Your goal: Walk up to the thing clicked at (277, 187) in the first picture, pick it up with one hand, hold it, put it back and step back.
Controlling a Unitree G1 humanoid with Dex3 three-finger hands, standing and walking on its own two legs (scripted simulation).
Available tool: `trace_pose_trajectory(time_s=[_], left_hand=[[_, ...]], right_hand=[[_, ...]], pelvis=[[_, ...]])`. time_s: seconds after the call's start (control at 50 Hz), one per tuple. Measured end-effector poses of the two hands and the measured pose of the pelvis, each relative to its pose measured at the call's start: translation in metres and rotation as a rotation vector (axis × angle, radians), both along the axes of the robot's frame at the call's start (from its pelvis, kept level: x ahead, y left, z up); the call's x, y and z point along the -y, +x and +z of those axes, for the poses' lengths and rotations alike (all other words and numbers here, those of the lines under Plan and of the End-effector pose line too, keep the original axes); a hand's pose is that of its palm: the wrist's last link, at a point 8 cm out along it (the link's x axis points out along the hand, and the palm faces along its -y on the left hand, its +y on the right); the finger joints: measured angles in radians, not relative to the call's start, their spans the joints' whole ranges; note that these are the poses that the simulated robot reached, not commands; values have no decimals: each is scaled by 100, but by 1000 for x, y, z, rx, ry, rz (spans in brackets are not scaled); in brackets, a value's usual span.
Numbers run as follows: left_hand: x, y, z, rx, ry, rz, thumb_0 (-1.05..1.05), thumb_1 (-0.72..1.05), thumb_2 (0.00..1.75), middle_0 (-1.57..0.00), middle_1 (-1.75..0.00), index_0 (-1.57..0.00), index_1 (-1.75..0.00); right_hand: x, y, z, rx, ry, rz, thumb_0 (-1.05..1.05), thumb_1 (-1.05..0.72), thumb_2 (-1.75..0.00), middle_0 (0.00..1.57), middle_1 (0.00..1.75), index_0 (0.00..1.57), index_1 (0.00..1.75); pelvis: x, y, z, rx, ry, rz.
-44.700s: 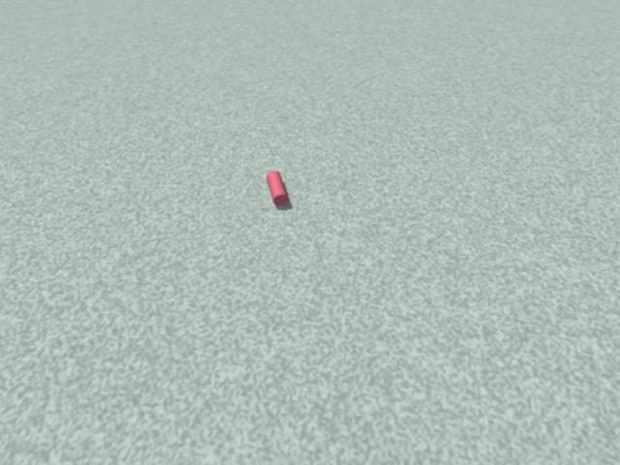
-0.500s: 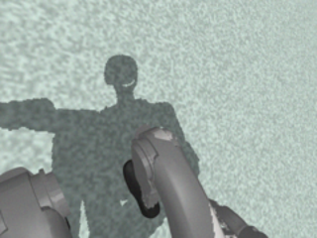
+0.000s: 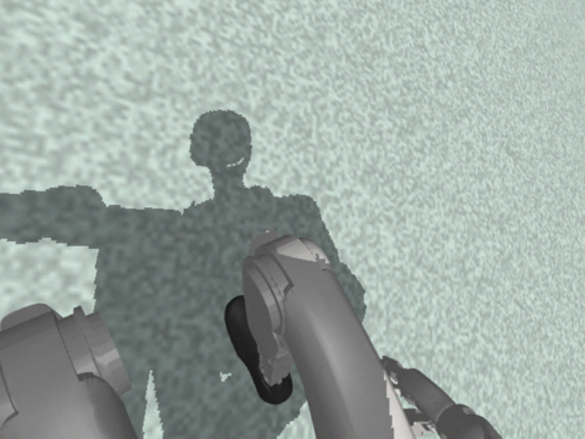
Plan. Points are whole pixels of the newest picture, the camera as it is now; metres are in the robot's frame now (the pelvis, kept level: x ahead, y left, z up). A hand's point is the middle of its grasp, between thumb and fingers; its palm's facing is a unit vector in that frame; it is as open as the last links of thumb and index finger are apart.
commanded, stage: close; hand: left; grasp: from above
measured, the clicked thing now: out of the picture +0.46 +0.38 -0.27
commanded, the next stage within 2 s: settle in 1.30 s
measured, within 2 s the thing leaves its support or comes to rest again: leaves its support in 1.78 s
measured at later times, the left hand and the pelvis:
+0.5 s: hand out of the picture +0.44 +0.36 -0.24, palm faces -0.48 -0.13 -0.87, open 11.6 cm; pelvis +0.00 +0.00 +0.00, yaw +0 degrees
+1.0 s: hand out of the picture +0.45 +0.36 -0.24, palm faces -0.44 -0.12 -0.89, open 10.1 cm; pelvis +0.00 +0.00 +0.00, yaw +0 degrees
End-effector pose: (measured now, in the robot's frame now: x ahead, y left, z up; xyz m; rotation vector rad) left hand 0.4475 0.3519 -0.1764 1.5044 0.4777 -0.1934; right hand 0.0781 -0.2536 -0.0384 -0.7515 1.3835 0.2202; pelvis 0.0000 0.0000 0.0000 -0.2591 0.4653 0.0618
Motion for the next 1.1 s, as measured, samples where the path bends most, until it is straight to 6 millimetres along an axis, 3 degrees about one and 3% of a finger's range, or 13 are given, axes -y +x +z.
trace_pose_trajectory(time_s=[0.32, 0.7, 1.1], left_hand=[[-19, 4, -6, -70, -12, 103, 0, -23, 78, -25, -92, -28, -89], [3, 1, -1, -6, -36, -26, 0, -5, 75, -38, -87, -41, -84], [-10, 7, -3, -52, -21, 81, -1, 5, 56, -52, -73, -58, -70]], right_hand=[[-2, -12, 0, -59, 16, -33, 0, -90, -90, 21, 30, 21, 30], [1, -2, -2, -28, -7, 10, 0, -90, -90, 21, 30, 21, 30], [1, -12, 1, -35, 12, -29, 0, -90, -90, 21, 30, 21, 30]], pelvis=[[0, 4, 1, -19, -3, 6], [3, 1, 0, 9, 3, -2], [0, 3, 1, -12, 1, 3]])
